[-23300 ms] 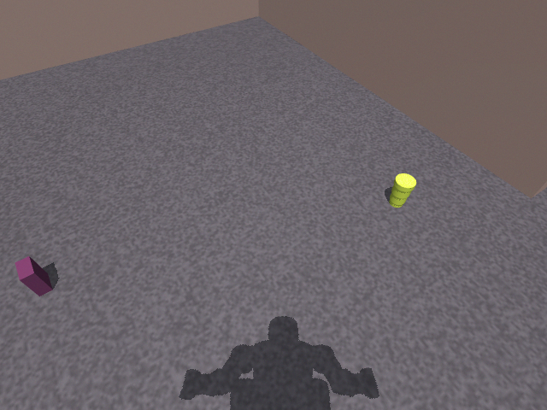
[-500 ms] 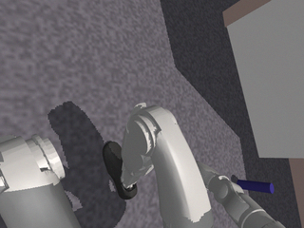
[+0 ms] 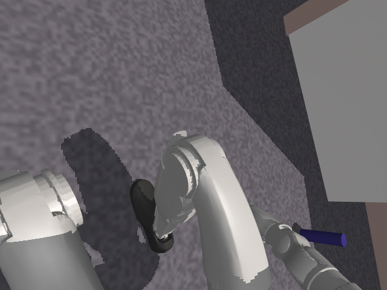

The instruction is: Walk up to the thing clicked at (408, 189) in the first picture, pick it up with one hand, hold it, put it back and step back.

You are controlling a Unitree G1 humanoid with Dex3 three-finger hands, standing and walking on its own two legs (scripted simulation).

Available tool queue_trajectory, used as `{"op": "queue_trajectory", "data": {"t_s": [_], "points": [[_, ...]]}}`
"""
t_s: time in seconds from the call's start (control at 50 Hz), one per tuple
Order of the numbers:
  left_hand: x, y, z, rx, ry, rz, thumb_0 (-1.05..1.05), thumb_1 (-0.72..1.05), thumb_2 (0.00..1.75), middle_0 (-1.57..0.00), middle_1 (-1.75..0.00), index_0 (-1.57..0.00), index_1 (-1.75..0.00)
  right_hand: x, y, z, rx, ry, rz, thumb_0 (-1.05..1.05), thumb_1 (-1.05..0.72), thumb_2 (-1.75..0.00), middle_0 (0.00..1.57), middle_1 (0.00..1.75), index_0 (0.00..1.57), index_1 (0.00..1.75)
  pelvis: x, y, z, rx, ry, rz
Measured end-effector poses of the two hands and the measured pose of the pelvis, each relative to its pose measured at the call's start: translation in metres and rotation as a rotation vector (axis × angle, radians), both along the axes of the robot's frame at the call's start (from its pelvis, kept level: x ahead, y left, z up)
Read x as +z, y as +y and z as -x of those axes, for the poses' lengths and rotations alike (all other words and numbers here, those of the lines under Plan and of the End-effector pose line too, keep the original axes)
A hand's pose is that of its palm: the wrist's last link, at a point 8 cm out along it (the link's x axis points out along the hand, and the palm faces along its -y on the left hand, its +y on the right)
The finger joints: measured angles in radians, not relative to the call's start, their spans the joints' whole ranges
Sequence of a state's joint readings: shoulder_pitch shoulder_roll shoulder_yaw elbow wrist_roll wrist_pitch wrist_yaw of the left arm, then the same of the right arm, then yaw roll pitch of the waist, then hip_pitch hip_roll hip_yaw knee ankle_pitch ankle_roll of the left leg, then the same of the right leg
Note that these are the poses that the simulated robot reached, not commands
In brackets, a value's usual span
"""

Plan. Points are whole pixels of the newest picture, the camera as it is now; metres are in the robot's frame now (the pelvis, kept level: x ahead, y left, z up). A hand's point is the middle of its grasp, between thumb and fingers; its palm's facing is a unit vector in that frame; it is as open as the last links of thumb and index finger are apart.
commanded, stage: withdraw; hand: left
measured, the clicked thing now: out of the picture +0.46 +0.28 -0.21
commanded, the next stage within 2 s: rise in 0.16 s
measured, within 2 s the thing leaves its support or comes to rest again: rests again in 0.06 s
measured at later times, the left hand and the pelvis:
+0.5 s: hand out of the picture +0.43 +0.40 -0.06, palm faces +0.39 -0.89 -0.25, open 17.4 cm; pelvis +0.01 +0.00 +0.03, yaw +5 degrees
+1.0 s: hand out of the picture +0.29 +0.34 +0.11, palm faces +0.32 -0.83 -0.46, open 17.4 cm; pelvis +0.03 -0.02 +0.20, yaw +13 degrees
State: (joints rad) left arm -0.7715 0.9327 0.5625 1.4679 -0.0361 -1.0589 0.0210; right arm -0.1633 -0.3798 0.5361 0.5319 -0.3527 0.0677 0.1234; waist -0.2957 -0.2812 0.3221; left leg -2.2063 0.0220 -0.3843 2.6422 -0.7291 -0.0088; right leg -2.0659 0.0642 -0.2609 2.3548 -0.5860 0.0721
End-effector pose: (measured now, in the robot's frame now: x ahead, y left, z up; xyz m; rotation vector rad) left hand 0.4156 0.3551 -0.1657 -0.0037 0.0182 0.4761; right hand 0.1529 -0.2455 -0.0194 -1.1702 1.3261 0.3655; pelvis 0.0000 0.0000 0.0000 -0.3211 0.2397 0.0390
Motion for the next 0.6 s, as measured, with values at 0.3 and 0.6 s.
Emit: {"op": "queue_trajectory", "data": {"t_s": [0.3,0.6], "points": [[0.085,0.058,0.025,-0.034,-0.019,-0.041,-0.01,-0.61,0.03,-0.08,-0.05,-0.08,-0.06,-0.007,-0.002,-0.01,-0.168,-0.085,-0.107,0.0,-0.91,-0.9,0.21,0.3,0.2,0.3,0.016,-0.003,-0.006,0.038,0.112,-0.037],[0.162,0.106,0.046,0.044,0.362,-0.219,-0.01,-0.53,0.05,-0.07,-0.06,-0.08,-0.06,-0.012,-0.002,-0.002,-0.459,-0.136,-0.243,0.0,-0.92,-0.91,0.21,0.3,0.2,0.3,0.046,-0.006,-0.011,0.072,0.255,-0.099]]}}
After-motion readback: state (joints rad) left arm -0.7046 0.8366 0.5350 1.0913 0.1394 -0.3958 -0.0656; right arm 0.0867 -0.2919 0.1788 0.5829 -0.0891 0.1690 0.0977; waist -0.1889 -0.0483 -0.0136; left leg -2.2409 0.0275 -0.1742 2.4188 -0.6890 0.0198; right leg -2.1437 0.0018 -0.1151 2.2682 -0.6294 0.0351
